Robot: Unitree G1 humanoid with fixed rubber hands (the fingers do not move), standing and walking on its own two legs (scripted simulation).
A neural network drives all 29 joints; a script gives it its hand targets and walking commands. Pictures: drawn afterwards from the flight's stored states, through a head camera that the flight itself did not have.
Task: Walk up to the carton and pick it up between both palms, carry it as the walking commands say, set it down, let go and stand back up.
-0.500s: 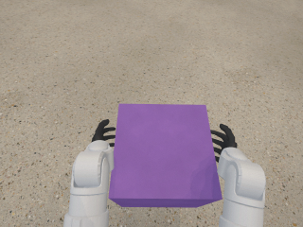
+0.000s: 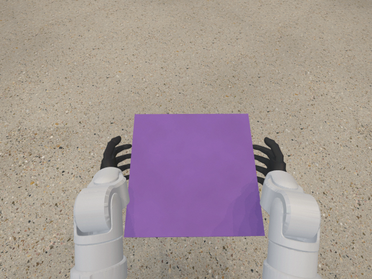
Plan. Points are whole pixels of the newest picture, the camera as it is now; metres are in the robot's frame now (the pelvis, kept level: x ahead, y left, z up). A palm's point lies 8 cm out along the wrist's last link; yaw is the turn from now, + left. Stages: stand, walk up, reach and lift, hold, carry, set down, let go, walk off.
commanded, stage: carry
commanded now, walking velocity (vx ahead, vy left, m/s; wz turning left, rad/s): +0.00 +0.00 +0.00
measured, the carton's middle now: (190, 182) +0.33 -0.02 -0.01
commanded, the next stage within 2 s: none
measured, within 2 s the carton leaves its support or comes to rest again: neither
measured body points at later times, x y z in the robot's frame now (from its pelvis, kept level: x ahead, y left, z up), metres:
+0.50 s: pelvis +0.27 +0.05 +0.00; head +0.31 +0.06 +0.45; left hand +0.59 +0.19 +0.07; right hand +0.57 -0.12 +0.08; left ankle +0.23 +0.11 -0.74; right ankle +0.27 -0.08 -0.70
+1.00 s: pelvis +0.31 +0.15 -0.02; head +0.41 +0.11 +0.42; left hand +0.67 +0.13 +0.03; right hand +0.52 -0.14 +0.04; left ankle +0.40 +0.22 -0.74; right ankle +0.31 +0.00 -0.69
